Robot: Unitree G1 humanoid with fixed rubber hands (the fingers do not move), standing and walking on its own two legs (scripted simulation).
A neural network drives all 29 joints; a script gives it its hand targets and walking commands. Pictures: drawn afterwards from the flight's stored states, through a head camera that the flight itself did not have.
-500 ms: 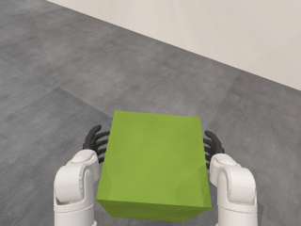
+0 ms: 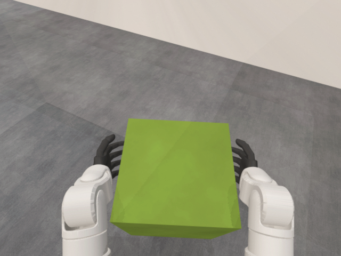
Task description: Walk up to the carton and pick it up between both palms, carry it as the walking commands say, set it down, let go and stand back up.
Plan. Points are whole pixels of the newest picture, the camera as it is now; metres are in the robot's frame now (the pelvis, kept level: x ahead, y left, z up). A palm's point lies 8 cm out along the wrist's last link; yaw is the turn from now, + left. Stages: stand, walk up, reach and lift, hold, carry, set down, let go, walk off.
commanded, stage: carry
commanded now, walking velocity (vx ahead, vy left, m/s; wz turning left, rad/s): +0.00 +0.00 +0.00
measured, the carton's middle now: (174, 185) +0.29 -0.01 +0.02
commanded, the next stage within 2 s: none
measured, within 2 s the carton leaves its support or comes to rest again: neither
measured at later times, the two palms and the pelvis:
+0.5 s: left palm (87, 192) +0.24 +0.16 +0.09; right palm (239, 193) +0.24 -0.14 +0.08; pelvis -0.03 +0.01 +0.00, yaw +1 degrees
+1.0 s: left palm (83, 191) +0.26 +0.18 +0.07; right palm (225, 188) +0.26 -0.12 +0.06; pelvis -0.02 +0.02 +0.00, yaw +1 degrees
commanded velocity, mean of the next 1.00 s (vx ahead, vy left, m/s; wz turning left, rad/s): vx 0.00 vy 0.00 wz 0.00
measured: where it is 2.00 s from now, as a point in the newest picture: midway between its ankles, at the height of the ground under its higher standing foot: outside the picture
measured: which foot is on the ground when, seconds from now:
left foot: up 0.00-0.02, down 0.04-1.00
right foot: down 0.00-1.00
